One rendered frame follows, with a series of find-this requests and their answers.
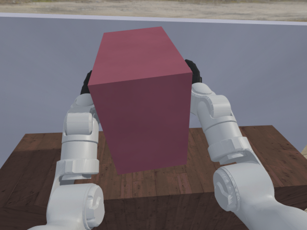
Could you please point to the pedestal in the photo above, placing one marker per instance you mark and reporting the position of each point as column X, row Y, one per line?
column 171, row 198

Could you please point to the right robot forearm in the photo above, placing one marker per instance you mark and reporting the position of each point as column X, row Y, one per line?
column 226, row 143

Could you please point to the left robot upper arm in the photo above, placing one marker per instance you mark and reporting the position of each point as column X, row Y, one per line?
column 74, row 207

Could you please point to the robot right hand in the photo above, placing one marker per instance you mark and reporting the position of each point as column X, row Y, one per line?
column 196, row 74

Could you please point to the carton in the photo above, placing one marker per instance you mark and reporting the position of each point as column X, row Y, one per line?
column 141, row 89

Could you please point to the left robot forearm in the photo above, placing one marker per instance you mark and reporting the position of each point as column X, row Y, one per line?
column 79, row 143

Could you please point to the right robot upper arm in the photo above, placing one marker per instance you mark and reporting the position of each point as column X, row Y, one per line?
column 245, row 189

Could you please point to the robot left hand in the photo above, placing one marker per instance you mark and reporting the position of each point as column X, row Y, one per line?
column 85, row 84

